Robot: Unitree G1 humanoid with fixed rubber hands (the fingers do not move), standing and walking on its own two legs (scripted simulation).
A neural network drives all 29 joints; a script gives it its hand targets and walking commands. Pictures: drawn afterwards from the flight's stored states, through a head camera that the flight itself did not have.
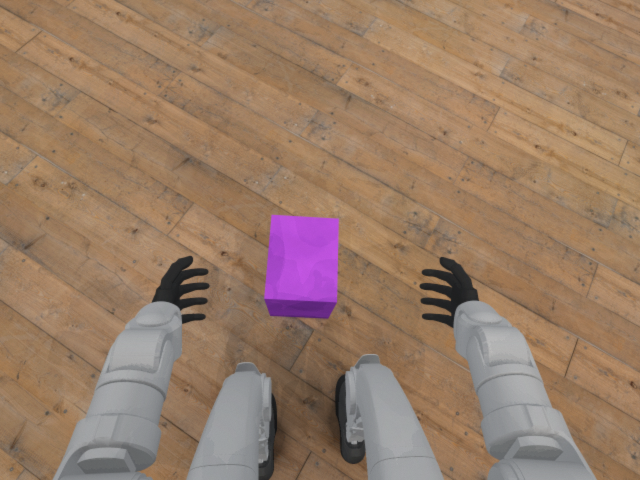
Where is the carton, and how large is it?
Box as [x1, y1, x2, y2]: [264, 215, 338, 318]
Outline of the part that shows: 271,215 264,299 270,315 327,318 336,302 338,219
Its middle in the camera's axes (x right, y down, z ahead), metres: -0.04 +0.09 +1.00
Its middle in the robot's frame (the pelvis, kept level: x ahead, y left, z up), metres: +0.50 +0.00 -0.55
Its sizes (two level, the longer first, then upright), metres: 0.201 0.160 0.233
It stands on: the floor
